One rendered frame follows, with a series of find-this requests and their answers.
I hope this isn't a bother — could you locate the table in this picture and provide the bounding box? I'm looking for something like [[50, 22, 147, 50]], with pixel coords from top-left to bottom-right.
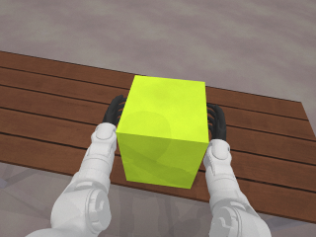
[[0, 50, 316, 232]]

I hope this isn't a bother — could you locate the right robot hand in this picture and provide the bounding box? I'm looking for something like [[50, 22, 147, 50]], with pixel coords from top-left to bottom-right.
[[206, 104, 227, 141]]

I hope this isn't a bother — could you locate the left robot upper arm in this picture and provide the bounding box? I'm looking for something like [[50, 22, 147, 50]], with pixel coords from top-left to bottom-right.
[[26, 188, 112, 237]]

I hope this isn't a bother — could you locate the left robot hand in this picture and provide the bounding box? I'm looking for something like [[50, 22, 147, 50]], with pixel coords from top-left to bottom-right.
[[102, 94, 127, 125]]

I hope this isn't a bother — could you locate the left robot forearm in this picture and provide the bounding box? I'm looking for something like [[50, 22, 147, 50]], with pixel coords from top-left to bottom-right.
[[50, 122, 117, 227]]

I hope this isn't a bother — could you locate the carton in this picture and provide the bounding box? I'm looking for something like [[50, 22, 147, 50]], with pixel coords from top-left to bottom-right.
[[116, 75, 209, 189]]

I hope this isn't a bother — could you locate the right robot upper arm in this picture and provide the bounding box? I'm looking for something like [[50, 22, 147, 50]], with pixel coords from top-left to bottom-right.
[[208, 205, 272, 237]]

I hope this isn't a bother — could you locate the right robot forearm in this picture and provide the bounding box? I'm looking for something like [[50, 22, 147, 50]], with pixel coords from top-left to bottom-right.
[[202, 139, 261, 218]]

